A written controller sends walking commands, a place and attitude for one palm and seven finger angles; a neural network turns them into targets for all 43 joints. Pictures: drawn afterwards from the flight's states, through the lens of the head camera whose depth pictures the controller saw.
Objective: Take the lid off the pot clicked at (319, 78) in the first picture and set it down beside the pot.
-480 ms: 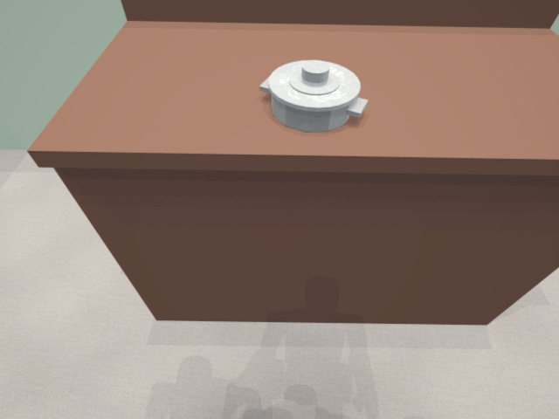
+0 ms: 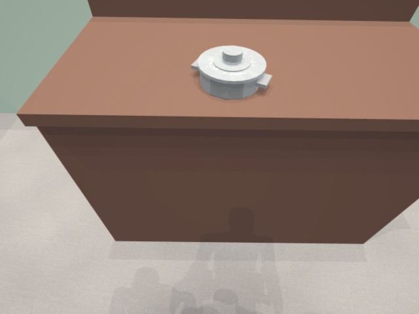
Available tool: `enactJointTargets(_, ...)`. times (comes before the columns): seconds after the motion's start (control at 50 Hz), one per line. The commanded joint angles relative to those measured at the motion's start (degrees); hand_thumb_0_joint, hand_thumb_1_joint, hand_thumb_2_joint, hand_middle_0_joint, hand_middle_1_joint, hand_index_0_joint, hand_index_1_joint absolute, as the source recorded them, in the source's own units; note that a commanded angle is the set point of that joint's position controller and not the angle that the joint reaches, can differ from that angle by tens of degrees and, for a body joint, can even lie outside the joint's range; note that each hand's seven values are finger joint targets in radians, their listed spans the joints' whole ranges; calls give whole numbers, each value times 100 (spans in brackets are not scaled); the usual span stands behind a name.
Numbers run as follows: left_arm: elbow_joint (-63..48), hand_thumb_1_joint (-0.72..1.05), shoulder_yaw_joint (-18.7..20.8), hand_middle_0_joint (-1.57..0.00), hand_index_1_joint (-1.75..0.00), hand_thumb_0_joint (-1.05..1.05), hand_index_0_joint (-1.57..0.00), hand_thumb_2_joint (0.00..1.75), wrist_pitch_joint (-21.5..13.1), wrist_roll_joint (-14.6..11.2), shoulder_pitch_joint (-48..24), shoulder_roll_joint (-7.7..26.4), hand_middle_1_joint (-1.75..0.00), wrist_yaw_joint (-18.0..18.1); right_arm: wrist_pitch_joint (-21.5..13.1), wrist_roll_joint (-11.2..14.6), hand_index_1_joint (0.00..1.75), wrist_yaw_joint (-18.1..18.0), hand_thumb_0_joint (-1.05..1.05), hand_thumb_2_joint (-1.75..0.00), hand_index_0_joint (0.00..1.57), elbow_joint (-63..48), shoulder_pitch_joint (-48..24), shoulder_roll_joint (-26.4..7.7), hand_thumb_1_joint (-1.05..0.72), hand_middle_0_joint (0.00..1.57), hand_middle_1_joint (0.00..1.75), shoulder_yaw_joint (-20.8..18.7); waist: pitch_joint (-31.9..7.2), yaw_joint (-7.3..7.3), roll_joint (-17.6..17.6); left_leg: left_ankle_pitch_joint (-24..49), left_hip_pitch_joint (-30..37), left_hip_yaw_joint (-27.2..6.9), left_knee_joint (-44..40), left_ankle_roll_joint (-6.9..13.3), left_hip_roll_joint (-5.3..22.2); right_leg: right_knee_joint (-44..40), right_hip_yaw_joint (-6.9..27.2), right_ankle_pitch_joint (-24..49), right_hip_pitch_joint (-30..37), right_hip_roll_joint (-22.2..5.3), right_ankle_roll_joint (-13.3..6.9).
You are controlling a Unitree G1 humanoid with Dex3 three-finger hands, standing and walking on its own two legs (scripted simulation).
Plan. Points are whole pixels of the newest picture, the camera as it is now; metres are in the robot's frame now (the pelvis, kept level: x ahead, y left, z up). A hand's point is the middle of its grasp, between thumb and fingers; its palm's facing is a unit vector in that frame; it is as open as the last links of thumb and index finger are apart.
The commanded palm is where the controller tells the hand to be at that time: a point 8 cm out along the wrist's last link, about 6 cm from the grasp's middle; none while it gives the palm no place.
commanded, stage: look at it before walking up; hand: left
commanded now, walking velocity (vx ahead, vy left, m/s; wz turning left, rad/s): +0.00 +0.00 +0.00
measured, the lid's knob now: (232, 54) +0.68 -0.02 +0.16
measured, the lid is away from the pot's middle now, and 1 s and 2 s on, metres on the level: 0.00 0.00 0.00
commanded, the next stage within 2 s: take the last steps up to it in 0.16 s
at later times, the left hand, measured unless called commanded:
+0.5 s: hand out of the picture +0.01 +0.16 -0.17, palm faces +0.01 -0.98 -0.19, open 7.4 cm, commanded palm none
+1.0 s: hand out of the picture +0.11 +0.05 -0.18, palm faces +0.04 -0.99 -0.13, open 7.4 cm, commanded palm none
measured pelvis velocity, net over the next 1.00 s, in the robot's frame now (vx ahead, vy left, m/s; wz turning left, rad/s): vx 0.17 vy -0.09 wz -0.06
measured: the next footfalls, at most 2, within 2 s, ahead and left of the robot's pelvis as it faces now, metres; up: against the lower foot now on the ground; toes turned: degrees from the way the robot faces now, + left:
left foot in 1.00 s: +0.30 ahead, +0.00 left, +0.00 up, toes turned +3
right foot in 1.34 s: +0.23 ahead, -0.30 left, +0.00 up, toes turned -2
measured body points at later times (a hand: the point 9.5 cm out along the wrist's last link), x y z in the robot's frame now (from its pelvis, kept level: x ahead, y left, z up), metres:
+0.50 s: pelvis +0.02 -0.02 +0.00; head +0.04 -0.02 +0.45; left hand +0.01 +0.21 -0.16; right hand +0.00 -0.23 -0.17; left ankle -0.01 +0.13 -0.74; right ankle +0.00 -0.11 -0.73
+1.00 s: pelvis +0.17 -0.09 -0.01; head +0.21 -0.09 +0.44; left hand +0.11 +0.10 -0.17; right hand +0.28 -0.31 -0.16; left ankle +0.26 +0.00 -0.73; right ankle +0.05 -0.13 -0.73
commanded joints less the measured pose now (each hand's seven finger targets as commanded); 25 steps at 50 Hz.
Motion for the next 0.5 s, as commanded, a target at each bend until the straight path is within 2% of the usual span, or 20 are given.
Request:
enactJointTargets(0.0, -180, 90, 155, -20, -30, 0, -20, 90, -79, 12, 419, 589, -30, 31, -52, -20, 30, -27, 0, -90, 20, -108, 456, -512, -90, 20, 30, -110, 102, 1, -23, 516, 54, -468, -458, 236, 405, -637, 477, 566, -329, -457, -163)
enactJointTargets(0.02, -168, 90, 151, -20, -30, 0, -20, 90, -78, 13, 422, 569, -30, 26, -55, -26, 30, -28, 0, -90, 20, -109, 421, -517, -90, 20, 30, -101, 162, 16, 56, 515, 28, -463, -458, 240, 408, -647, 480, 582, -360, -466, -164)
enactJointTargets(0.08, -159, 90, 155, -20, -30, 0, -20, 90, -94, 5, 444, 567, -30, 26, -74, -27, 30, -31, 0, -90, 20, -99, 456, -508, -90, 20, 30, -99, -17, 18, 37, 751, 90, -468, -426, 249, 420, -588, 460, 823, -224, -479, -169)
enactJointTargets(0.1, -158, 90, 154, -20, -30, 0, -20, 90, -87, 10, 450, 582, -30, 27, -62, -16, 30, -32, 0, -90, 20, -108, 448, -517, -90, 20, 30, -103, 37, 19, 16, 648, 82, -482, -442, 245, 417, -618, 448, 695, -253, -463, -159)
enactJointTargets(0.18, -129, 90, 158, -20, -30, 0, -20, 90, -112, -2, 469, 572, -30, 28, -70, -23, 30, -35, 0, -90, 20, -87, 453, -486, -90, 20, 30, -99, -40, 6, -125, 873, 113, -421, -346, 220, 391, -638, 501, 1007, -166, -528, -184)
enactJointTargets(0.26, -127, 90, 158, -20, -30, 0, -20, 90, -97, 1, 441, 561, -30, 26, -65, -27, 30, -41, 0, -90, 20, -58, 473, -466, -90, 20, 30, -93, 63, 7, 23, 801, 89, -454, -401, 224, 408, -638, 468, 846, -236, -485, -180)
enactJointTargets(0.28, -106, 90, 167, -20, -30, 0, -20, 90, -93, 10, 493, 556, -30, 7, -69, -45, 30, -36, 0, -90, 20, -33, 521, -490, -90, 20, 30, -106, -59, -3, 32, 350, 186, -448, -448, 244, 432, -627, 433, 331, -216, -449, -189)
enactJointTargets(0.3, -123, 90, 181, -20, -30, 0, -20, 90, -58, 23, 479, 572, -30, -23, -47, -54, 30, -33, 0, -90, 20, -40, 541, -539, -90, 20, 30, -141, 93, -25, 20, -473, 155, -549, -585, 284, 478, -662, 402, -451, -409, -367, -201)
enactJointTargets(0.32, -151, 90, 201, -20, -30, 0, -20, 90, -20, 37, 414, 566, -30, -59, -20, -89, 30, -24, 0, -90, 20, -52, 550, -591, -90, 20, 30, -175, 411, -40, 59, -1236, -42, -663, -772, 331, 552, -654, 378, -1067, -662, -311, -215)
enactJointTargets(0.34, -204, 90, 219, -20, -30, 0, -20, 90, 6, 53, 399, 544, -30, -95, -4, -119, 30, -20, 0, -90, 20, -84, 574, -650, -90, 20, 30, -207, 577, -59, 253, -1753, -140, -812, -953, 397, 649, -526, 330, -1372, -870, -226, -230)
enactJointTargets(0.38, -308, 90, 253, -20, -30, 0, -20, 90, 15, 77, 390, 488, -30, -156, -5, -152, 30, -26, 0, -90, 20, -138, 687, -798, -90, 20, 30, -283, 716, -100, 576, -2365, -154, -1263, -1289, 612, 1001, 51, 53, -1268, -1198, -48, -233)
enactJointTargets(0.4, -379, 90, 263, -20, -30, 0, -20, 90, 18, 81, 332, 454, -30, -187, -22, -153, 30, -35, 0, -90, 20, -157, 836, -895, -90, 20, 30, -336, 722, -167, 813, -2742, -78, -1697, -1584, 814, 1342, 641, -252, -1063, -1420, 45, -197)
enactJointTargets(0.42, -494, 90, 272, -20, -30, 0, -20, 90, 17, 88, 198, 360, -30, -219, -63, -164, 30, -59, 0, -90, 20, -192, 915, -1038, -90, 20, 30, -399, 713, -218, 1005, -2759, 47, -2084, -1801, 1041, 1719, 1214, -403, -860, -1722, -33, -168)
enactJointTargets(0.44, -613, 90, 289, -20, -30, 0, -20, 90, 9, 95, -7, 351, -30, -253, -114, -180, 30, -63, 0, -90, 20, -215, 979, -1056, -90, 20, 30, -413, 737, -277, 997, -2321, 184, -2217, -1893, 1191, 1906, 1613, -304, -938, -2024, -219, -175)
enactJointTargets(0.46, -714, 90, 313, -20, -30, 0, -20, 90, -26, 85, -135, 365, -30, -282, -163, -192, 30, -69, 0, -90, 20, -236, 994, -1008, -90, 20, 30, -406, 697, -287, 848, -1600, 381, -2107, -1827, 1246, 1984, 1662, -188, -1053, -2191, -408, -183)
enactJointTargets(0.48, -757, 90, 340, -20, -30, 0, -20, 90, -66, 67, -152, 357, -30, -316, -199, -207, 30, -79, 0, -90, 20, -245, 927, -1010, -90, 20, 30, -396, 515, -243, 746, -879, 486, -1812, -1625, 1187, 1946, 1453, -150, -1064, -2029, -519, -176)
